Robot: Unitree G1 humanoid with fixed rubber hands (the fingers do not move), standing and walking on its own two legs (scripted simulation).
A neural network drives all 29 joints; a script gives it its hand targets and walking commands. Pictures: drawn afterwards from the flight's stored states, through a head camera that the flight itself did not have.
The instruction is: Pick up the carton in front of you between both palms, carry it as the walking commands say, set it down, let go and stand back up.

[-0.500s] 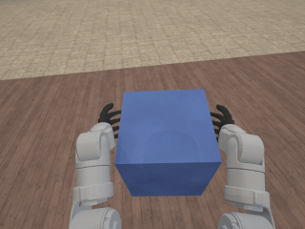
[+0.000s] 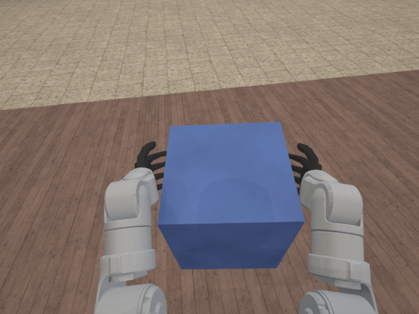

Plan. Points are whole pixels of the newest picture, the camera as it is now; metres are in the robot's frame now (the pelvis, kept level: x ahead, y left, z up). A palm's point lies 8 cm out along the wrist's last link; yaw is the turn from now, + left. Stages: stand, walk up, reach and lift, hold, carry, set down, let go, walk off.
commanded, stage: carry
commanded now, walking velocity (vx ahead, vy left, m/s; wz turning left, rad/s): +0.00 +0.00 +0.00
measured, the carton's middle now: (226, 201) +0.33 +0.00 +0.04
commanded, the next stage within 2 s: none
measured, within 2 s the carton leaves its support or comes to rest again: neither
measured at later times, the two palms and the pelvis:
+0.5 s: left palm (144, 171) +0.35 +0.16 +0.11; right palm (299, 169) +0.36 -0.14 +0.11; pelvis +0.03 +0.01 -0.01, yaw +0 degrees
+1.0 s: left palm (172, 115) +0.59 +0.14 +0.08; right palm (284, 115) +0.59 -0.16 +0.07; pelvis +0.26 -0.01 -0.04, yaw +2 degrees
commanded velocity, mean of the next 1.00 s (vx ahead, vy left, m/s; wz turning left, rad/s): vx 0.38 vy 0.00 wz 0.00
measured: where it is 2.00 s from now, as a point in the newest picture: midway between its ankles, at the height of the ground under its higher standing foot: (222, 213)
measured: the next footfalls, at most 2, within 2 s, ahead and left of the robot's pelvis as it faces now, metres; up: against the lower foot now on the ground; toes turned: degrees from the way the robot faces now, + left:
right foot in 1.00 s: +0.41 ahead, -0.08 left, -0.03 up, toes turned -2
left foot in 1.56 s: +0.74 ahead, +0.07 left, -0.06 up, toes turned +4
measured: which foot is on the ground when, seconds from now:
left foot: down 0.00-1.00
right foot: down 0.00-0.56, up 0.58-0.98, down 1.00-1.00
